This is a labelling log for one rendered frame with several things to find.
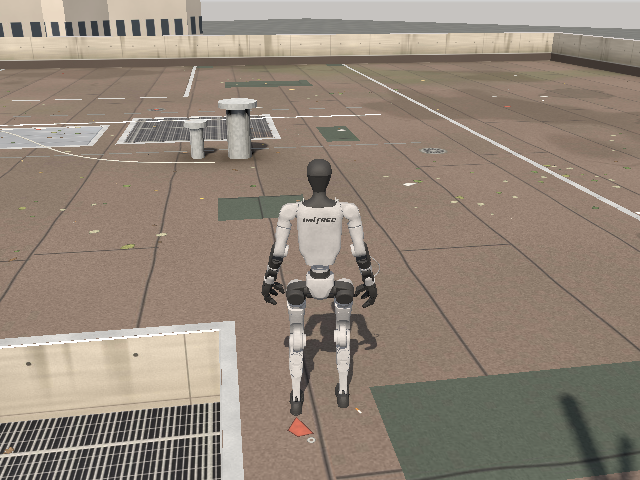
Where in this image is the robot right shin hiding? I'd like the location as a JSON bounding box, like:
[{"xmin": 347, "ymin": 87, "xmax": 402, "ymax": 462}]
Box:
[{"xmin": 336, "ymin": 329, "xmax": 350, "ymax": 395}]

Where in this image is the right robot forearm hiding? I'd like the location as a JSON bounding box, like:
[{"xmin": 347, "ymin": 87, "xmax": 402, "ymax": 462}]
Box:
[{"xmin": 356, "ymin": 242, "xmax": 375, "ymax": 286}]

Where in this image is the robot left shin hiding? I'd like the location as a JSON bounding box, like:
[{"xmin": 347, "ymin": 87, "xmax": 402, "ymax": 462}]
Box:
[{"xmin": 289, "ymin": 334, "xmax": 303, "ymax": 402}]

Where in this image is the robot right hand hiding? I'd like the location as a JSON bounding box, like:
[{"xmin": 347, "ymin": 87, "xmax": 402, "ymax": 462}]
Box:
[{"xmin": 354, "ymin": 283, "xmax": 378, "ymax": 308}]

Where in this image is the robot right upper arm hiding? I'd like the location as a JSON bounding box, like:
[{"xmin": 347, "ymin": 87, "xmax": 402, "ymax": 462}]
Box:
[{"xmin": 340, "ymin": 202, "xmax": 366, "ymax": 257}]

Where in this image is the left robot forearm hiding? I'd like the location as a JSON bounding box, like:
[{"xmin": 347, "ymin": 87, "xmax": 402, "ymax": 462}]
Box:
[{"xmin": 264, "ymin": 242, "xmax": 283, "ymax": 285}]

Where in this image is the robot left upper arm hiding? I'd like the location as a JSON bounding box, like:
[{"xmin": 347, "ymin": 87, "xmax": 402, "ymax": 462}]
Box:
[{"xmin": 273, "ymin": 202, "xmax": 299, "ymax": 258}]

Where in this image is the robot left hand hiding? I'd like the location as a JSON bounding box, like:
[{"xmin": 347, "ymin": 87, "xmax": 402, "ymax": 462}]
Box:
[{"xmin": 261, "ymin": 281, "xmax": 285, "ymax": 305}]

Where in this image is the robot shin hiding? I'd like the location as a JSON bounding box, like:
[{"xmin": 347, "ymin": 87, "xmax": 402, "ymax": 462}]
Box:
[
  {"xmin": 289, "ymin": 334, "xmax": 303, "ymax": 402},
  {"xmin": 336, "ymin": 329, "xmax": 350, "ymax": 395}
]

